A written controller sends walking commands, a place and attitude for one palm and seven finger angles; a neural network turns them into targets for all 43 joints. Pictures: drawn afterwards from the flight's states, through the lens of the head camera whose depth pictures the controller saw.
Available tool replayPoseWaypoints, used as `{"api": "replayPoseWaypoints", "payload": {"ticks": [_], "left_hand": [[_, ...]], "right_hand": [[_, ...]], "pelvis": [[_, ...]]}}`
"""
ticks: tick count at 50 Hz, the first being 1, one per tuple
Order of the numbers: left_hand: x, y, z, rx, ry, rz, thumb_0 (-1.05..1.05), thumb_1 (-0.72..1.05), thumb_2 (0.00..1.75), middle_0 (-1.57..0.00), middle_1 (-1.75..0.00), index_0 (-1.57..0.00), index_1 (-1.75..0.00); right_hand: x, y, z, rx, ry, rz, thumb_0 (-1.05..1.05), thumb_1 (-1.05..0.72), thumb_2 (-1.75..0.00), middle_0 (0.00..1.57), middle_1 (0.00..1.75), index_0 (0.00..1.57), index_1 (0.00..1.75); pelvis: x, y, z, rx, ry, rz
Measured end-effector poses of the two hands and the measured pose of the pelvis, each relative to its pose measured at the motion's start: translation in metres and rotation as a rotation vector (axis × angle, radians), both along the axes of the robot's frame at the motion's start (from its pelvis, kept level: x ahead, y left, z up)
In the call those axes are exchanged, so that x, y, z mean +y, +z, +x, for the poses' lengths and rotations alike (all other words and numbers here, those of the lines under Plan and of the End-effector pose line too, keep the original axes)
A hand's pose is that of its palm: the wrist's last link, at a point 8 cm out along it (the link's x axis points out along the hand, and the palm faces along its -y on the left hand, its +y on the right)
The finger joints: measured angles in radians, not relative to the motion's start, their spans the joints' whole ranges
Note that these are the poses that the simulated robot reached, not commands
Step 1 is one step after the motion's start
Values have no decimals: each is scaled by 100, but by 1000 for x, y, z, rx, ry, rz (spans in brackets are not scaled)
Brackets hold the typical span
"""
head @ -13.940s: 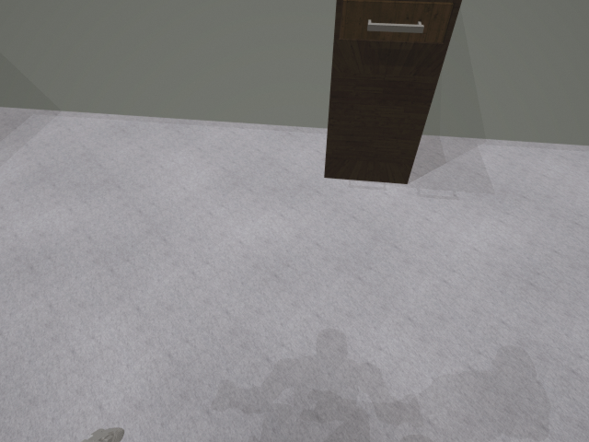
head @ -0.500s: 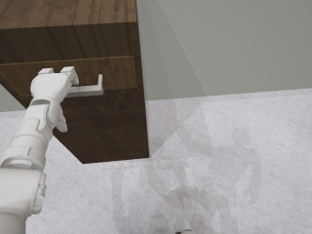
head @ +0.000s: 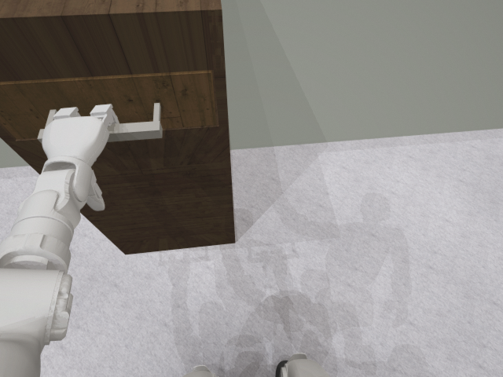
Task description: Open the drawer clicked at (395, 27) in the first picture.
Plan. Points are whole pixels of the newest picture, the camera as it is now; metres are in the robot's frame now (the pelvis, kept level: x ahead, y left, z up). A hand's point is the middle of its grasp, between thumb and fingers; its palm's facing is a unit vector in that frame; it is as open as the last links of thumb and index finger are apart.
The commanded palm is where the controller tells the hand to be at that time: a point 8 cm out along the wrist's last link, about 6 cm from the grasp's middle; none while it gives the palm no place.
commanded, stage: lower the fingers behind the handle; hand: left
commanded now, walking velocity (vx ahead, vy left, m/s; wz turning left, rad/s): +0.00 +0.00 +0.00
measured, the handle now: (104, 123) +0.54 +0.24 +0.04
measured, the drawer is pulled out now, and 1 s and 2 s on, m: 0.00 0.00 0.05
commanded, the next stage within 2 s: close the thumb around the handle in 0.50 s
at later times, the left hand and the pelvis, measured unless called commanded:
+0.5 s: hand (100, 157) +0.48 +0.25 +0.02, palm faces -0.07 -0.02 -1.00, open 13.8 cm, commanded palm +0.46 +0.24 +0.07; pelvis +0.00 +0.00 +0.00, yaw +0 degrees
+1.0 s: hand (103, 157) +0.48 +0.24 +0.02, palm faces -0.07 -0.02 -1.00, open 9.4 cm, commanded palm +0.46 +0.24 +0.07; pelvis +0.01 -0.01 +0.00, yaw +0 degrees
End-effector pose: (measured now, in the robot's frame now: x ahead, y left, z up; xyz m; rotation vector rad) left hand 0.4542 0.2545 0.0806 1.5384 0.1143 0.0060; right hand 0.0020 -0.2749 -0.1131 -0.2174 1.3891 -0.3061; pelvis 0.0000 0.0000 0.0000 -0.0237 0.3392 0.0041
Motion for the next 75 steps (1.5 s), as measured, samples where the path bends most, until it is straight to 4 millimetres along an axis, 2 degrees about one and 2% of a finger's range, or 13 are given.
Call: {"api": "replayPoseWaypoints", "payload": {"ticks": [7, 18, 35, 43, 61, 75], "left_hand": [[1, -5, 1, -24, -3, 14, 0, -48, 30, -31, -120, -32, -120], [-5, -5, 5, -7, 11, 12, 0, -48, 30, -30, -120, -32, -120], [-12, -6, 6, -13, 5, 16, 0, -45, 32, -31, -121, -33, -120], [-15, -5, 6, -6, 15, 20, 0, -19, 43, -32, -124, -34, -123], [-14, -3, 7, -6, 12, 18, 0, 70, 82, -39, -133, -41, -133], [-14, -4, 7, -5, 9, 15, 0, 72, 81, -37, -135, -40, -135]], "right_hand": [[6, -4, -4, 19, 2, 8, 0, -90, -90, 21, 30, 20, 30], [12, -6, 0, -2, 1, 19, 0, -90, -90, 21, 30, 20, 30], [2, -7, 4, 6, 5, 18, 0, -90, -90, 21, 30, 20, 30], [-4, -5, 12, -10, 8, 15, 0, -90, -90, 21, 30, 20, 30], [-9, -5, 16, -18, 11, 6, 0, -90, -90, 21, 30, 20, 30], [-4, -5, 7, -8, 0, 8, 0, -90, -90, 21, 30, 20, 30]], "pelvis": [[5, -4, -1, 13, 7, -6], [7, -5, -2, 8, 7, -10], [-1, -4, 3, 12, 6, -4], [-5, -2, 4, 7, 6, 0], [-8, -2, 5, 11, 4, 3], [-4, -2, 3, 11, 0, 2]]}}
